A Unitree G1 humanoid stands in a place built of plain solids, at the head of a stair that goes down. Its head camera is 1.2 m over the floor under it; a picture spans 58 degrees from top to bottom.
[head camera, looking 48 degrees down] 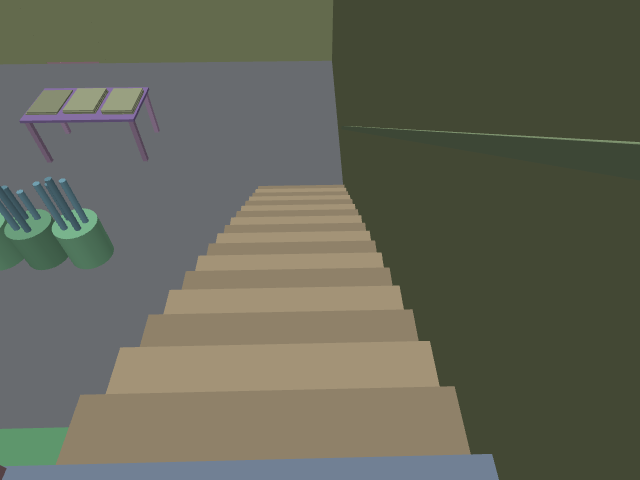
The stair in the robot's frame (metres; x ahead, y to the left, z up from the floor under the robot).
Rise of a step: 0.17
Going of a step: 0.25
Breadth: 1.21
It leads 1 degrees to the left of straight ahead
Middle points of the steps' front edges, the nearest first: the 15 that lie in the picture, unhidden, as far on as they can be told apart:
0.32 0.16 0.00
0.58 0.17 -0.16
0.83 0.17 -0.33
1.09 0.18 -0.49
1.34 0.19 -0.66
1.59 0.19 -0.82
1.85 0.20 -0.99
2.10 0.20 -1.15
2.36 0.21 -1.32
2.61 0.22 -1.48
2.86 0.22 -1.65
3.12 0.23 -1.81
3.37 0.23 -1.98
3.63 0.24 -2.14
3.88 0.24 -2.31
